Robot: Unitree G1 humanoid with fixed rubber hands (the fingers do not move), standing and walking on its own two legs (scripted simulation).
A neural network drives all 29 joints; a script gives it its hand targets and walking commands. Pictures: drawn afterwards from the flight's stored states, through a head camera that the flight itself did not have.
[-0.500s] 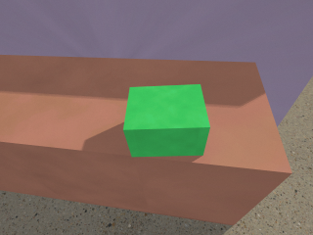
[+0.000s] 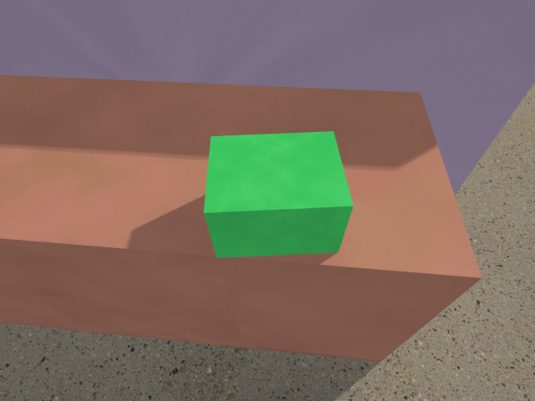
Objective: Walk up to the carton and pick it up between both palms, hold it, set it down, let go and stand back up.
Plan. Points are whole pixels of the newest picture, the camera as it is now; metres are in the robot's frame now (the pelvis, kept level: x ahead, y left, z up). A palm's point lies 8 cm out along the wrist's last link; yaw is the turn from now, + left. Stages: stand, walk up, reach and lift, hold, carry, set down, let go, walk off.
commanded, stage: walk up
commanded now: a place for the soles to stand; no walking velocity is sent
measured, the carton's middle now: (275, 194) +0.46 +0.03 +0.00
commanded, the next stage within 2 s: reach and lift in 0.74 s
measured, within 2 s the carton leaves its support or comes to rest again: neither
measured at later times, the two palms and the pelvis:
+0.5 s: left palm out of the picture +0.01 +0.25 -0.13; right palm out of the picture +0.00 -0.25 -0.14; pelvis -0.02 +0.00 +0.00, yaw -3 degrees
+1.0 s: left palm (146, 374) +0.16 +0.24 -0.13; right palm out of the picture +0.14 -0.25 -0.14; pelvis -0.03 +0.00 -0.03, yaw +0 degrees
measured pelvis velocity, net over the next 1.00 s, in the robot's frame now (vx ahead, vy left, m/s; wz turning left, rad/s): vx -0.03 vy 0.00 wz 0.00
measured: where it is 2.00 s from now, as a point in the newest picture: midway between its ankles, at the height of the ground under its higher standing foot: outside the picture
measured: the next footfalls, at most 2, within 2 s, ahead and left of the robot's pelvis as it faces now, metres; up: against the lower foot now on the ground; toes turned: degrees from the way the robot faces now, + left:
none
